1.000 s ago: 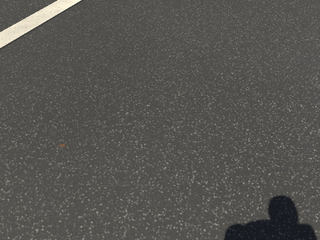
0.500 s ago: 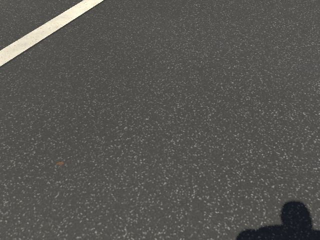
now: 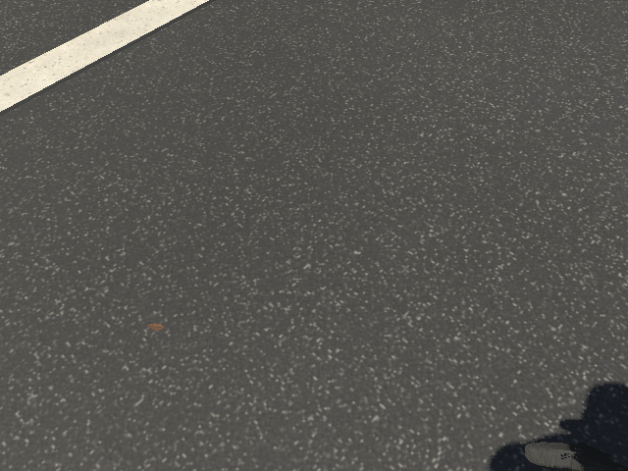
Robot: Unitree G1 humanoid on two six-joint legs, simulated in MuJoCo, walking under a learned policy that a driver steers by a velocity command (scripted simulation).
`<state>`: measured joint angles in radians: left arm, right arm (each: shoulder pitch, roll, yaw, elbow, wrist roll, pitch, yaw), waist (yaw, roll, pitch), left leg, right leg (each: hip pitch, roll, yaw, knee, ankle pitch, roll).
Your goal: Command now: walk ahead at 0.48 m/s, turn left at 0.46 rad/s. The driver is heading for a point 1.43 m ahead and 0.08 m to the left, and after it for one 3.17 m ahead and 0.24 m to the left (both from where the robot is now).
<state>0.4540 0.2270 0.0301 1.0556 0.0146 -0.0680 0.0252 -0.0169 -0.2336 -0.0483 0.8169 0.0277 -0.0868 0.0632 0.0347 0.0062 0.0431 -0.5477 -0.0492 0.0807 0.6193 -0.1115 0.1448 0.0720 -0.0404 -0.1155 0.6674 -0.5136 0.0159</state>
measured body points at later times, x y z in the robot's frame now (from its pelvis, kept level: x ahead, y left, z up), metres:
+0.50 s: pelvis +0.27 -0.01 +0.02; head +0.31 -0.01 +0.46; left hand +0.42 +0.26 -0.07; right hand +0.37 -0.27 -0.12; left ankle +0.13 +0.08 -0.66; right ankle +0.41 -0.09 -0.71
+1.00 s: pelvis +0.35 +0.02 +0.02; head +0.35 +0.03 +0.47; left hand +0.37 +0.29 -0.11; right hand +0.46 -0.21 -0.11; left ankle +0.28 +0.14 -0.71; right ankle +0.41 -0.08 -0.71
